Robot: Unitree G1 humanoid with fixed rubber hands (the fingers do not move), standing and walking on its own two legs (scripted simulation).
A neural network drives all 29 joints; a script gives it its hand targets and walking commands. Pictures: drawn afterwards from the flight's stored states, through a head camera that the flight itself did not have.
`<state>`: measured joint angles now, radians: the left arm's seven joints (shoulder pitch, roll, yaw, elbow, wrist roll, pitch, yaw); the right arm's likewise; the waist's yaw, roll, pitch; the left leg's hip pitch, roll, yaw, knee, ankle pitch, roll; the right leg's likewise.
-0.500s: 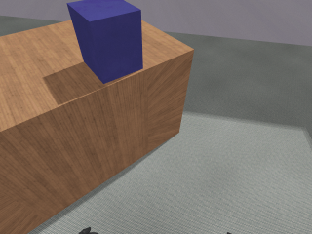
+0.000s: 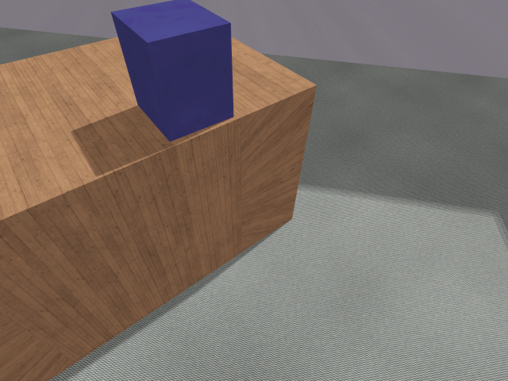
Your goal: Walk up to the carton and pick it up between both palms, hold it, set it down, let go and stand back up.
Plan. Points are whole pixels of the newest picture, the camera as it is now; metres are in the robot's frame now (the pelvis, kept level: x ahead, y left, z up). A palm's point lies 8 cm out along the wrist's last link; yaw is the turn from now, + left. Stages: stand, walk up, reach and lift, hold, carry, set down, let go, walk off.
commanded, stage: stand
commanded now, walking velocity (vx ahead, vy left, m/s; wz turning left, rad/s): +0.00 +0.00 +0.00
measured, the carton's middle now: (178, 69) +0.84 +0.23 +0.09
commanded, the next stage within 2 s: walk up in 0.30 s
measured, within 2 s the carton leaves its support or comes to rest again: neither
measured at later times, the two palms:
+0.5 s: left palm out of the picture -0.02 +0.20 -0.14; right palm out of the picture -0.01 -0.21 -0.14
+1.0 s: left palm out of the picture -0.04 +0.09 -0.12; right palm out of the picture +0.16 -0.37 -0.14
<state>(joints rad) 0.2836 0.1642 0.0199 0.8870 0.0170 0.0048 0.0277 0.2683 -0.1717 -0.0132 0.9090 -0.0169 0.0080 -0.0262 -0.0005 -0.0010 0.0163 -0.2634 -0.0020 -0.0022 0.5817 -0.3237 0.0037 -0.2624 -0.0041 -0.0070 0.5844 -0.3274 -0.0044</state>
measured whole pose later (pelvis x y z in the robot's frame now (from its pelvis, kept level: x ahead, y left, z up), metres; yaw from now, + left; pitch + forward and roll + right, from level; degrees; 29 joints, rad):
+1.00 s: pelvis +0.05 -0.13 +0.01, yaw +19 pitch +3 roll +2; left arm 0.35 0.17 0.03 0.98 0.06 0.00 0.02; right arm 0.26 -0.27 -0.09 0.99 -0.03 0.06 -0.04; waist 0.03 0.03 -0.01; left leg -0.61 0.04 0.06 1.15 -0.39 0.02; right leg -0.15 0.03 -0.20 0.44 -0.36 -0.10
